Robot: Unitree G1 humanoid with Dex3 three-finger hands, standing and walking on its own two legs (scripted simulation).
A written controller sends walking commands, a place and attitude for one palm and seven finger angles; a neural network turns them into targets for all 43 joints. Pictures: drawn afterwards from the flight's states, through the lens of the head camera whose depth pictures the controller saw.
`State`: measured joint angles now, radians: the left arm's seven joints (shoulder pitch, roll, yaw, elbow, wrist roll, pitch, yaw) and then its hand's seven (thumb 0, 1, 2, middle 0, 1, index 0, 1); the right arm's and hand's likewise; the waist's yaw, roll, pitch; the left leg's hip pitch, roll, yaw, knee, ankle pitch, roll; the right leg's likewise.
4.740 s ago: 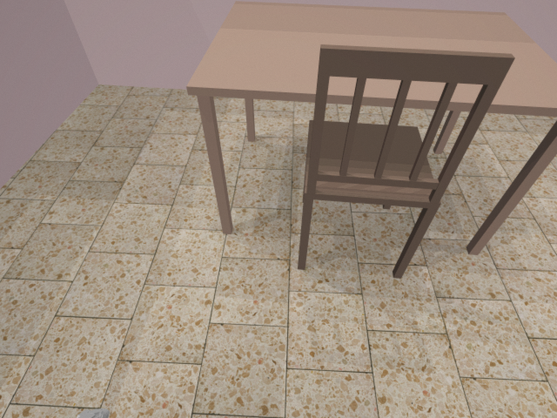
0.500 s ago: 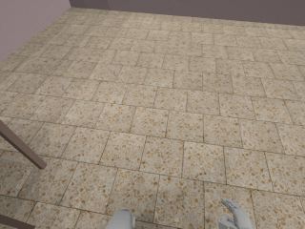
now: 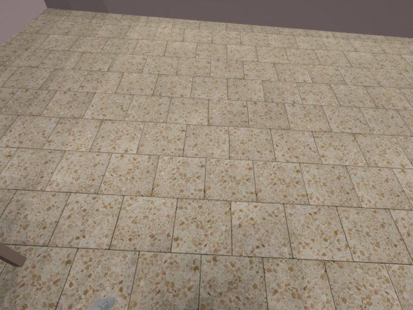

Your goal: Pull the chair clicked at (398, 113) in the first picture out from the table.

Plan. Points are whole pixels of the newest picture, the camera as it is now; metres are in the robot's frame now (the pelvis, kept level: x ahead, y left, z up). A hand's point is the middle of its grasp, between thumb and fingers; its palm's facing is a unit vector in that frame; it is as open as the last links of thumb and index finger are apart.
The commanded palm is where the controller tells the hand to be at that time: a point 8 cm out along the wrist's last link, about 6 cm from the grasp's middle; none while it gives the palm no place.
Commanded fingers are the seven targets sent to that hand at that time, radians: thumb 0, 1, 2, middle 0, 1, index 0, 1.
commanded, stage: turn to face it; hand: left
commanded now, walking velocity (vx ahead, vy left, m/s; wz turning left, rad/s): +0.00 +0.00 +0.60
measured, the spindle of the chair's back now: out of the picture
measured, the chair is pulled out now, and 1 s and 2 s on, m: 0.00 0.00 0.00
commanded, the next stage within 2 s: none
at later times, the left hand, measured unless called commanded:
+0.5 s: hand out of the picture -0.04 +0.17 -0.16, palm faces +0.37 -0.88 -0.29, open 7.3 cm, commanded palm none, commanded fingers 0.00 0.90 0.90 -0.20 -0.30 -0.20 -0.30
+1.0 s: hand out of the picture -0.05 +0.22 -0.16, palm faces +0.62 -0.75 -0.24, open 7.4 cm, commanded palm none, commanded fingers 0.00 0.90 0.90 -0.20 -0.30 -0.20 -0.30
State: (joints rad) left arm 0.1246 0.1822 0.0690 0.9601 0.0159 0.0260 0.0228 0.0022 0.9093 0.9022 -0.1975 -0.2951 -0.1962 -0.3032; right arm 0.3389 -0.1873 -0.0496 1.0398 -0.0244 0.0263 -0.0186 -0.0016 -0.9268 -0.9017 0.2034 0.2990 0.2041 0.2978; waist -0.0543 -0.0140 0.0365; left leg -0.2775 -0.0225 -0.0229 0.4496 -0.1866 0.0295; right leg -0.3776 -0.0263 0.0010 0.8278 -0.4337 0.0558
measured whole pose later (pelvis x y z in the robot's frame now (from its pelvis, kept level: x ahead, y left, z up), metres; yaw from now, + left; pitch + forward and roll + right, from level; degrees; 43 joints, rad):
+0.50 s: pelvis -0.01 -0.04 +0.00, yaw +19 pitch -1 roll +2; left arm 0.27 0.20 0.06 0.93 0.03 0.01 0.03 0.00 0.91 0.90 -0.20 -0.30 -0.20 -0.30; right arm 0.12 -0.27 -0.09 0.93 -0.02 0.08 0.02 0.01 -0.91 -0.90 0.20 0.30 0.20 0.30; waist 0.02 0.00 0.09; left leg -0.44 0.06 0.06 0.95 -0.42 -0.08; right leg -0.18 -0.12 -0.26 0.53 -0.33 -0.02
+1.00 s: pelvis -0.01 -0.01 +0.00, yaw +37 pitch +0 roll -1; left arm 0.17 0.23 0.07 0.87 0.01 0.05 0.01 0.00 0.91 0.90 -0.20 -0.30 -0.20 -0.30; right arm 0.17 -0.20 -0.06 0.90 -0.02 0.05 0.02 0.01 -0.90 -0.90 0.21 0.30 0.21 0.30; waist -0.01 0.00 0.07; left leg -0.28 -0.05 -0.10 0.51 -0.23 0.03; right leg -0.40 -0.04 0.01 0.84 -0.41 0.10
